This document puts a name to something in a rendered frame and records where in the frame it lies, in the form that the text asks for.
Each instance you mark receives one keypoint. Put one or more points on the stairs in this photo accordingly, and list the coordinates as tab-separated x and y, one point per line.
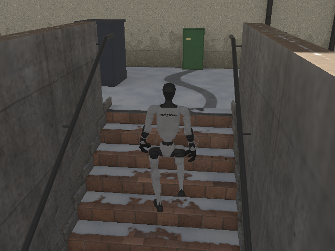
117	212

